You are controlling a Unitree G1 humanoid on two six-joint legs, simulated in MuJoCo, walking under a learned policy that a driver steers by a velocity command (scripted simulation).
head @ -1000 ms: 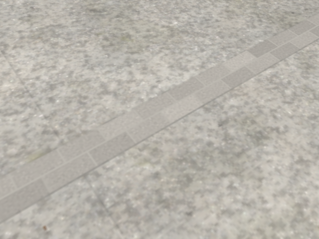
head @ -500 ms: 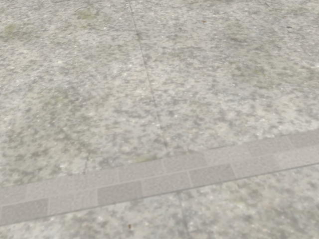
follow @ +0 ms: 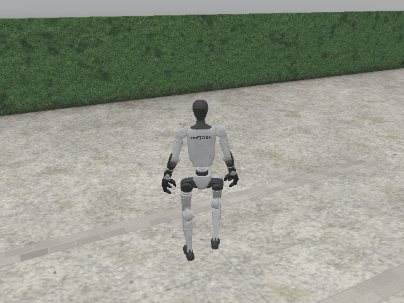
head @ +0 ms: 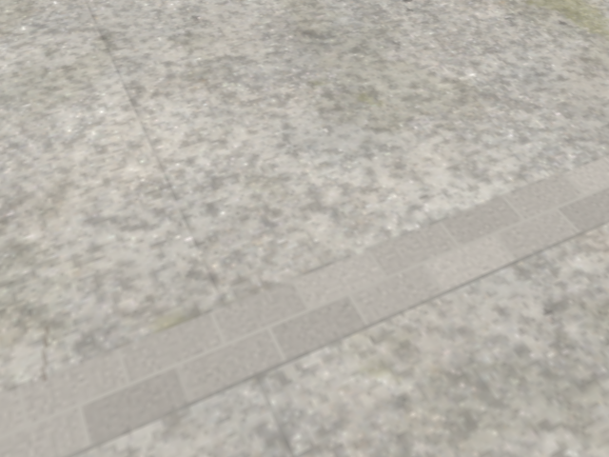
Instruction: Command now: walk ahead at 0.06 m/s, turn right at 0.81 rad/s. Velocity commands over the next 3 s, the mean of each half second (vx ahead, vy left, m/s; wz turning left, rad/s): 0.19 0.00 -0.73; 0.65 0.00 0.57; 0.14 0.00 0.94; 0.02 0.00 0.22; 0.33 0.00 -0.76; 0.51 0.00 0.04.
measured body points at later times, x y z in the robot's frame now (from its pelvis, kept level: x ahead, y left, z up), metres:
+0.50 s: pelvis +0.08 -0.04 +0.00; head +0.08 -0.05 +0.45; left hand +0.29 +0.18 -0.09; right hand +0.08 -0.34 -0.11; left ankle +0.16 +0.09 -0.69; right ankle +0.05 -0.11 -0.74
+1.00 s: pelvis +0.33 -0.02 +0.00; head +0.39 +0.00 +0.44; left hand +0.58 +0.19 -0.09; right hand +0.26 -0.30 -0.11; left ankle +0.22 +0.05 -0.74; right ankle +0.45 -0.19 -0.67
